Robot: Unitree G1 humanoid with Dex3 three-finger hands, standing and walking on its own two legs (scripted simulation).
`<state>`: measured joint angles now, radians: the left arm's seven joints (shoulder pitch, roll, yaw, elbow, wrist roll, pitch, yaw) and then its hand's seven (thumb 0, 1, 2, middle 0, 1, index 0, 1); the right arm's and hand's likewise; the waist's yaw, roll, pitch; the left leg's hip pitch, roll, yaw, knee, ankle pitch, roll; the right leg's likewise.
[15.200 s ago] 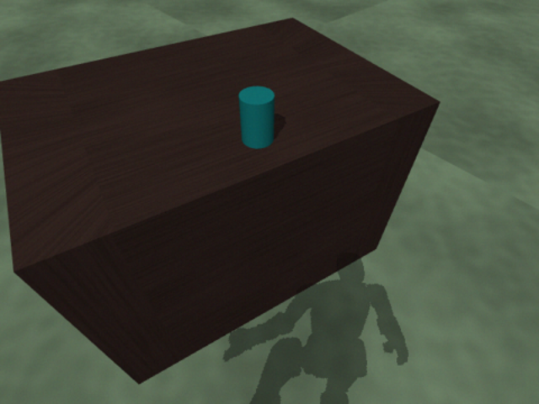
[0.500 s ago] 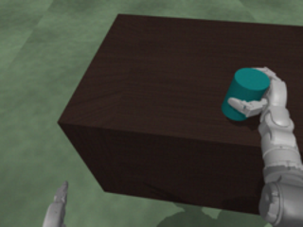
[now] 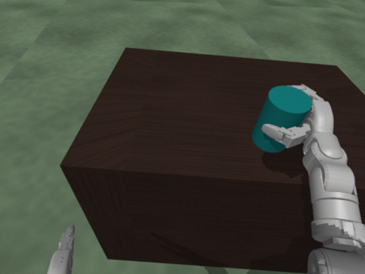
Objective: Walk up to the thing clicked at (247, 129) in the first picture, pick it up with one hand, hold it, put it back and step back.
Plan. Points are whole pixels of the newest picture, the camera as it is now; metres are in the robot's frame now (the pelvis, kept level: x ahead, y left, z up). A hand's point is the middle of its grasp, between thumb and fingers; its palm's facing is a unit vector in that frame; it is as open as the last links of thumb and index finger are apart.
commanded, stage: lift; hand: right
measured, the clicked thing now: (278, 120) +0.40 -0.17 +0.19
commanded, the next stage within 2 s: hold in 0.60 s
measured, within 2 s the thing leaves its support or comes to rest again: neither
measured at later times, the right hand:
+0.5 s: hand (299, 116) +0.34 -0.18 +0.24, palm faces +0.15 +0.99 -0.04, open 11.1 cm
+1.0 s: hand (312, 115) +0.32 -0.18 +0.26, palm faces +0.15 +0.99 -0.04, open 11.2 cm
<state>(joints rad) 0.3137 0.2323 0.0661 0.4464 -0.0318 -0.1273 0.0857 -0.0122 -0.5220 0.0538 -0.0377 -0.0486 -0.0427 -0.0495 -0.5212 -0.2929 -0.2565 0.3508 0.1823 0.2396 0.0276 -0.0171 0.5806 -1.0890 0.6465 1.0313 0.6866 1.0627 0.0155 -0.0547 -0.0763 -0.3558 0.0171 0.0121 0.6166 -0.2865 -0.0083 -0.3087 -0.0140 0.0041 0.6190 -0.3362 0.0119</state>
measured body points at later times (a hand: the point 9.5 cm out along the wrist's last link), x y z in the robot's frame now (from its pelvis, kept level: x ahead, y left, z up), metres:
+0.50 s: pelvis -0.01 +0.00 +0.00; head -0.05 +0.04 +0.45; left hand +0.16 +0.27 -0.06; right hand +0.33 -0.23 +0.25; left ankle +0.02 +0.12 -0.73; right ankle -0.01 -0.13 -0.73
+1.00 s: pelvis -0.01 +0.00 +0.00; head -0.06 +0.04 +0.45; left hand +0.17 +0.26 -0.06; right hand +0.31 -0.23 +0.27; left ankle +0.02 +0.12 -0.73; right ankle -0.01 -0.13 -0.73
